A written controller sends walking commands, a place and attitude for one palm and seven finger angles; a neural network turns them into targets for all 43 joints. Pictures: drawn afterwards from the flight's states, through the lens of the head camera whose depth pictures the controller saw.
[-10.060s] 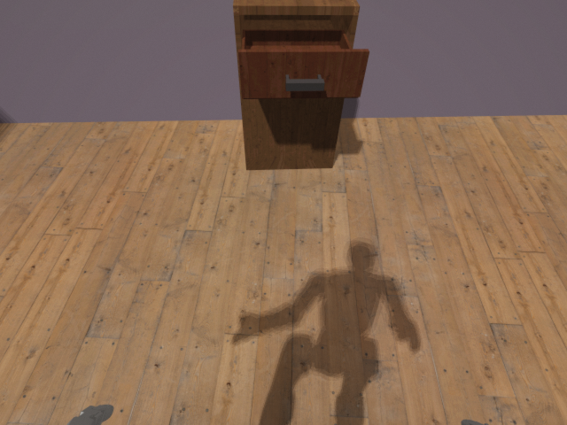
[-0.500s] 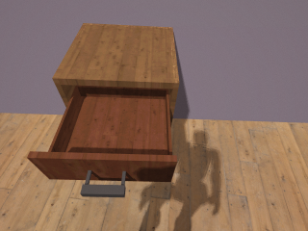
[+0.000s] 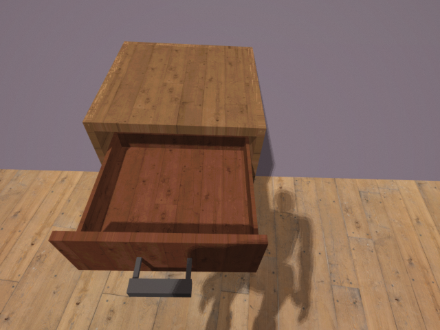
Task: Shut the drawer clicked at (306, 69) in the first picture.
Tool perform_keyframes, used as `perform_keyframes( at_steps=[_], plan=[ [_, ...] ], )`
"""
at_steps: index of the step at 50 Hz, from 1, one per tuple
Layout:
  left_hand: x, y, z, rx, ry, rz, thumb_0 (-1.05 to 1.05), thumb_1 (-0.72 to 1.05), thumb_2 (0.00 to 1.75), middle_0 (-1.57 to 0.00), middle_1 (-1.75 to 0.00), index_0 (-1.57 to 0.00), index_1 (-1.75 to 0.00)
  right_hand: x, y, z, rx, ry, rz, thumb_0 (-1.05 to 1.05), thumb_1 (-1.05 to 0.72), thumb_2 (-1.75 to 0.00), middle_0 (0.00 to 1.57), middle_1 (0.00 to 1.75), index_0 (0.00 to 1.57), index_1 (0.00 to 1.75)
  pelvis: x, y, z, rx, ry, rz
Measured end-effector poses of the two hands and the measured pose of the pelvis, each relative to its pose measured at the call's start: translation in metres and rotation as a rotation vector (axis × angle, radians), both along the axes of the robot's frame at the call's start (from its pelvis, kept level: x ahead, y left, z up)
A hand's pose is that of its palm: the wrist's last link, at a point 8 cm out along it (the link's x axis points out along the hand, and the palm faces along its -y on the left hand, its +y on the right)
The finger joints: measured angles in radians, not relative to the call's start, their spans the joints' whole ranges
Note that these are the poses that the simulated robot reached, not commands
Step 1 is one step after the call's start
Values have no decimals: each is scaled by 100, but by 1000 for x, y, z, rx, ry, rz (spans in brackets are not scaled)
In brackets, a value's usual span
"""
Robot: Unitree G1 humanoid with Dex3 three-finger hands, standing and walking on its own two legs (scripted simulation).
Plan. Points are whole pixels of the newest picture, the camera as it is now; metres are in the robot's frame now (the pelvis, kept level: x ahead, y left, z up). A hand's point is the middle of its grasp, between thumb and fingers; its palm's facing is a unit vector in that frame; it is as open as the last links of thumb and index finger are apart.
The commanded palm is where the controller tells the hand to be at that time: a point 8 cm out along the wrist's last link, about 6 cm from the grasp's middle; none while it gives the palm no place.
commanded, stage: come to a stop and stand still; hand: left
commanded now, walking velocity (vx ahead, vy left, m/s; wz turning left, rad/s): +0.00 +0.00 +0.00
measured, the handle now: (162, 275) +0.24 +0.13 -0.09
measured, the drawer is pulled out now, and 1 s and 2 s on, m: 0.30 0.30 0.30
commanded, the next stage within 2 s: look again from close up in 0.56 s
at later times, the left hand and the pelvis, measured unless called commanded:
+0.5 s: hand out of the picture -0.02 +0.17 -0.18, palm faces +0.04 -0.99 -0.14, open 7.3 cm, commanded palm none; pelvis +0.00 +0.02 +0.00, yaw +1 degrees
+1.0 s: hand out of the picture -0.01 +0.19 -0.19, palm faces +0.04 -0.98 -0.20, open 7.3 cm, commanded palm none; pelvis +0.00 +0.02 -0.01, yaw +1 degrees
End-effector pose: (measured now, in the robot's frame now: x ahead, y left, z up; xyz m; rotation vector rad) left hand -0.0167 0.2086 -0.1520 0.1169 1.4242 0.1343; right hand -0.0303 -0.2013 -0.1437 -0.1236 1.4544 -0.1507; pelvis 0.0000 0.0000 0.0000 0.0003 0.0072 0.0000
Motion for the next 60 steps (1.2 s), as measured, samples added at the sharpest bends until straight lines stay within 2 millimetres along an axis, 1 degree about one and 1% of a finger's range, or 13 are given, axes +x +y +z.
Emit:
perform_keyframes(
  at_steps=[6, 12, 25, 34, 38, 45, 49, 53, 60],
  plan=[
    [-4, 2, -1, -10, 13, 7, 0, 92, 90, -19, -30, -20, -30, 5, 1, 1, -14, -11, 4, 0, -91, -90, 20, 30, 20, 30, 1, 6, 0, -1, 1, 2],
    [-7, 3, -2, -18, 23, 15, 0, 91, 90, -19, -30, -20, -30, 6, 5, 2, -17, -9, 7, 0, -91, -90, 19, 30, 20, 30, 2, 11, 0, -2, 1, 6],
    [-12, 8, -2, -22, 39, 22, 0, 91, 90, -19, -30, -20, -30, -2, 17, 1, -6, 11, -2, 0, -90, -90, 20, 30, 20, 30, 1, 17, 0, -3, 0, 10],
    [-14, 11, -2, -12, 45, 17, 0, 91, 90, -19, -30, -20, -30, -6, 21, 0, 3, 28, -4, 0, -90, -90, 20, 30, 20, 30, 2, 19, -1, -4, 9, 16],
    [-14, 15, -2, 3, 33, 5, 0, 91, 90, -19, -30, -20, -30, 1, 18, -6, 7, 0, 23, 0, -90, -90, 20, 30, 20, 30, -4, 22, -6, -16, 22, 22],
    [-6, 26, -1, 39, 1, 18, 0, 91, 90, -19, -30, -20, -30, 22, 9, -14, -9, -72, 38, 1, -91, -90, 20, 30, 20, 30, 0, 24, -11, -11, 6, 18],
    [1, 27, -2, 42, -26, 15, 0, 91, 90, -19, -30, -20, -30, 34, 2, -12, -26, -109, 43, 1, -92, -90, 20, 30, 20, 30, 1, 22, -11, -6, -5, 12],
    [6, 24, -3, 33, -42, 7, 0, 91, 90, -19, -30, -20, -30, 41, -4, -8, -39, -132, 49, 1, -92, -90, 20, 30, 20, 30, 0, 19, -10, -3, -7, 8],
    [7, 19, -4, 19, -38, -1, 0, 91, 90, -19, -30, -20, -30, 42, -10, -2, -50, -127, 54, 1, -92, -90, 19, 30, 20, 30, -1, 14, -7, -1, -7, 5]
  ],
)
